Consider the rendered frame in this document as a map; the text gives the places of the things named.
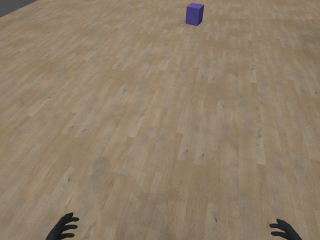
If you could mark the carton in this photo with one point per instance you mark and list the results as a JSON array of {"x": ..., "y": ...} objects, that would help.
[{"x": 194, "y": 14}]

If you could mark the robot right hand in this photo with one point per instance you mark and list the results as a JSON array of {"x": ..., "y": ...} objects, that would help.
[{"x": 290, "y": 234}]

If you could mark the robot left hand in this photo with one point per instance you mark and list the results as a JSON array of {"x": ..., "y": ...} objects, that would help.
[{"x": 56, "y": 232}]

